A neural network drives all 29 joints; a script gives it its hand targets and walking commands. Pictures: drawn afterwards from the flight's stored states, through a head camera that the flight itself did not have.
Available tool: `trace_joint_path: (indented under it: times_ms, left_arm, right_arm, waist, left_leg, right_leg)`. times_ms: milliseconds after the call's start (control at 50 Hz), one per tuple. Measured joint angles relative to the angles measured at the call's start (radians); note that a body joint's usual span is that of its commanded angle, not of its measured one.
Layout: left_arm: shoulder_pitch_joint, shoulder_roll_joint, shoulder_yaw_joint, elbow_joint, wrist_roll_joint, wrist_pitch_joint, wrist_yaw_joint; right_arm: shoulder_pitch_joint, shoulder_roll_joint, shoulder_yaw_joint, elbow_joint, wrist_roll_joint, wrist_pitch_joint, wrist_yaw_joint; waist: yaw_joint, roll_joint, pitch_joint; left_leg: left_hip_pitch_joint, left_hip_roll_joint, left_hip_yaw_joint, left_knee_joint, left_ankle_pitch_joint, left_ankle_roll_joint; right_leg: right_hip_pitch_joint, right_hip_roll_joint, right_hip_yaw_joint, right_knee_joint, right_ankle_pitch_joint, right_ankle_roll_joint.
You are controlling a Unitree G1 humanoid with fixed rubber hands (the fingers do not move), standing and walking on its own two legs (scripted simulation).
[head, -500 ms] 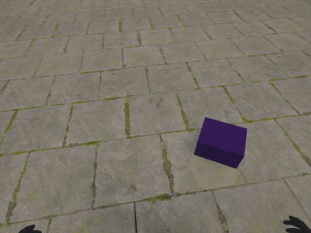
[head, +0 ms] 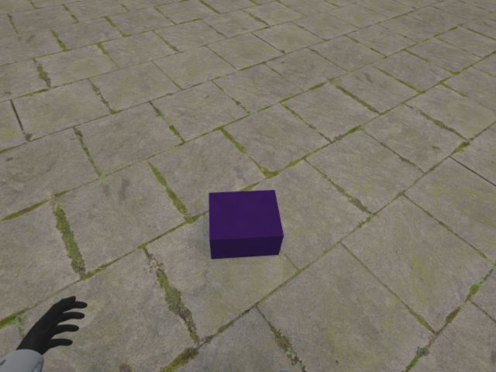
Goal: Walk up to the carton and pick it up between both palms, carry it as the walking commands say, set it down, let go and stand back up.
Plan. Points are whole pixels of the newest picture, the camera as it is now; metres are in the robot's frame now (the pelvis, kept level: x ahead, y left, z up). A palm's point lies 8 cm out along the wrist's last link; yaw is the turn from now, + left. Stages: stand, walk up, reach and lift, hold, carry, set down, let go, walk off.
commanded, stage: walk up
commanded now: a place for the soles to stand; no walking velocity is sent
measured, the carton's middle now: (243, 223) +0.81 -0.09 -0.67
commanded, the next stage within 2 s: none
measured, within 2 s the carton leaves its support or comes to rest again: neither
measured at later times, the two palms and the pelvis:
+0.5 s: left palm (78, 284) +0.32 +0.28 -0.07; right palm (482, 350) +0.15 -0.38 -0.04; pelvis +0.16 -0.02 +0.00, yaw -12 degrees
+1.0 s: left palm (123, 234) +0.44 +0.22 -0.10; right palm (429, 286) +0.27 -0.39 -0.09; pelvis +0.25 -0.06 -0.01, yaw -16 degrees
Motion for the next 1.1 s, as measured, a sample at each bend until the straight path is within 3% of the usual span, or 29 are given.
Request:
trace_joint_path:
  times_ms: [60, 100, 180, 280, 320, 380, 420, 480, 560, 600, 640, 680, 760, 820, 880, 980, 1100]
  left_arm:
    - [0.018, 0.000, 0.006, -0.015, -0.013, -0.016, 0.037]
    - [0.059, -0.014, 0.002, -0.013, -0.019, -0.019, 0.057]
    - [0.144, -0.025, -0.003, -0.011, -0.004, -0.025, 0.065]
    - [0.234, -0.011, -0.001, -0.007, 0.002, -0.017, 0.053]
    - [0.248, -0.014, 0.001, 0.013, 0.008, -0.011, 0.063]
    - [0.240, -0.005, -0.004, 0.050, 0.010, -0.013, 0.066]
    - [0.231, 0.000, -0.002, 0.064, 0.007, -0.019, 0.055]
    - [0.218, -0.004, 0.002, 0.071, 0.000, -0.024, 0.036]
    - [0.203, 0.005, 0.008, 0.072, -0.001, -0.044, 0.043]
    - [0.196, 0.018, 0.014, 0.065, 0.002, -0.058, 0.063]
    - [0.200, 0.017, 0.006, 0.058, -0.007, -0.066, 0.082]
    - [0.209, 0.012, -0.004, 0.055, -0.012, -0.067, 0.099]
    - [0.218, 0.010, -0.025, 0.055, -0.007, -0.060, 0.119]
    - [0.218, 0.011, -0.042, 0.062, -0.014, -0.048, 0.127]
    - [0.186, -0.004, -0.052, 0.097, -0.022, -0.033, 0.139]
    - [0.131, -0.039, -0.068, 0.163, -0.009, -0.044, 0.141]
    - [0.068, -0.054, -0.084, 0.234, -0.013, -0.047, 0.141]
  right_arm:
    - [-0.036, 0.028, 0.018, -0.006, 0.024, 0.012, 0.000]
    - [-0.062, 0.047, 0.030, -0.013, 0.029, 0.007, 0.002]
    - [-0.081, 0.075, 0.040, -0.024, 0.022, -0.006, 0.011]
    - [-0.076, 0.074, 0.028, -0.034, 0.008, -0.031, 0.013]
    - [-0.072, 0.067, 0.020, -0.037, 0.003, -0.041, 0.005]
    - [-0.074, 0.069, 0.015, -0.035, 0.014, -0.036, -0.001]
    - [-0.074, 0.065, 0.015, -0.034, 0.012, -0.034, 0.001]
    - [-0.066, 0.042, 0.010, -0.037, 0.004, -0.032, 0.010]
    - [-0.052, 0.013, 0.002, -0.037, 0.006, -0.012, 0.020]
    - [-0.058, 0.019, 0.004, -0.029, 0.017, 0.005, 0.019]
    - [-0.081, 0.031, 0.014, -0.019, 0.029, 0.021, 0.014]
    - [-0.103, 0.043, 0.023, -0.016, 0.033, 0.022, 0.009]
    - [-0.134, 0.067, 0.033, -0.011, 0.035, 0.023, 0.007]
    - [-0.147, 0.078, 0.034, -0.005, 0.029, 0.025, 0.005]
    - [-0.173, 0.098, 0.044, 0.018, 0.027, 0.027, 0.007]
    - [-0.234, 0.127, 0.066, 0.074, 0.037, 0.045, 0.012]
    - [-0.307, 0.125, 0.068, 0.141, 0.041, 0.049, 0.014]
  waist:
    - [0.017, -0.002, 0.037]
    - [0.033, 0.007, 0.043]
    - [0.083, 0.009, 0.034]
    - [0.128, -0.019, 0.009]
    - [0.122, -0.034, -0.001]
    - [0.105, -0.062, -0.006]
    - [0.092, -0.066, -0.008]
    - [0.079, -0.043, -0.014]
    - [0.064, 0.001, -0.021]
    - [0.071, 0.012, -0.012]
    - [0.084, 0.016, -0.003]
    - [0.099, 0.024, 0.002]
    - [0.129, 0.023, 0.020]
    - [0.130, 0.015, 0.026]
    - [0.115, 0.002, 0.034]
    - [0.094, 0.002, 0.024]
    - [0.094, 0.006, 0.008]
  left_leg:
    - [-0.154, -0.039, -0.146, 0.368, 0.002, 0.037]
    - [-0.235, -0.066, -0.195, 0.448, 0.011, 0.048]
    - [-0.310, -0.087, -0.196, 0.277, -0.001, 0.045]
    - [-0.262, -0.138, -0.159, 0.009, 0.156, 0.059]
    - [-0.262, -0.136, -0.138, 0.057, 0.180, 0.054]
    - [-0.207, -0.125, -0.105, 0.042, 0.142, 0.051]
    - [-0.164, -0.115, -0.093, 0.004, 0.141, 0.039]
    - [-0.115, -0.090, -0.080, -0.032, 0.128, 0.028]
    - [-0.101, -0.043, -0.085, 0.026, 0.054, 0.026]
    - [-0.157, -0.036, -0.133, 0.176, 0.006, 0.047]
    - [-0.232, -0.074, -0.197, 0.343, -0.032, 0.058]
    - [-0.288, -0.094, -0.215, 0.399, -0.030, 0.058]
    - [-0.315, -0.110, -0.188, 0.262, 0.006, 0.046]
    - [-0.265, -0.136, -0.168, 0.081, 0.154, 0.063]
    - [-0.276, -0.139, -0.168, 0.140, 0.124, 0.035]
    - [-0.256, -0.128, -0.187, 0.134, 0.101, 0.009]
    - [-0.214, -0.127, -0.180, 0.066, 0.127, 0.014]
  right_leg:
    - [-0.007, 0.027, 0.016, 0.078, 0.000, 0.007]
    - [0.024, 0.043, 0.027, 0.061, -0.022, 0.009]
    - [0.073, 0.056, 0.055, 0.037, -0.044, 0.004]
    - [0.082, 0.054, 0.103, 0.151, -0.162, -0.001]
    - [0.018, 0.078, 0.150, 0.343, -0.229, 0.001]
    - [-0.082, 0.064, 0.151, 0.529, -0.170, 0.026]
    - [-0.113, 0.026, 0.125, 0.491, -0.139, 0.035]
    - [-0.098, -0.027, 0.076, 0.303, -0.146, 0.042]
    - [-0.008, -0.022, 0.025, 0.066, -0.055, 0.034]
    - [-0.016, -0.004, 0.020, 0.101, 0.001, 0.034]
    - [-0.013, 0.002, 0.028, 0.132, -0.039, 0.030]
    - [0.003, 0.006, 0.037, 0.126, -0.061, 0.027]
    - [0.025, 0.006, 0.063, 0.130, -0.080, 0.032]
    - [0.009, 0.003, 0.082, 0.201, -0.132, 0.048]
    - [0.000, -0.001, 0.081, 0.266, -0.218, 0.036]
    - [0.045, 0.006, 0.061, 0.207, -0.162, 0.064]
    - [0.084, 0.009, 0.065, 0.138, -0.139, 0.062]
